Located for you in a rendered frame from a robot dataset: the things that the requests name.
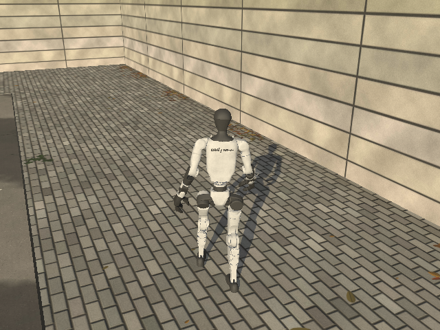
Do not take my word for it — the left robot upper arm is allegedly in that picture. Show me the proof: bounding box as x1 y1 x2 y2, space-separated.
188 138 208 177

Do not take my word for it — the robot left hand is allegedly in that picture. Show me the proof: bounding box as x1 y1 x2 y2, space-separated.
174 194 189 213

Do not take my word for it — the robot right hand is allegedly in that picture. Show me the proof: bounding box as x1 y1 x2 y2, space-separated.
239 180 254 191

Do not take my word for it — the humanoid robot head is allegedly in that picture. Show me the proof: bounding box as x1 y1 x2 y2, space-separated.
210 109 234 142

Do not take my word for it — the robot left foot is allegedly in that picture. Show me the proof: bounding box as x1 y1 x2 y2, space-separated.
197 251 206 267

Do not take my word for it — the left robot forearm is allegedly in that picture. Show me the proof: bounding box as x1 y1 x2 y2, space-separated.
177 166 194 198

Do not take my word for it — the right robot upper arm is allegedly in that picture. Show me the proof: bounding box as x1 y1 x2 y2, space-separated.
236 138 253 175

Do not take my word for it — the right robot forearm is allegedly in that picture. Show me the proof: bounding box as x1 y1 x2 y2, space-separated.
245 164 255 184

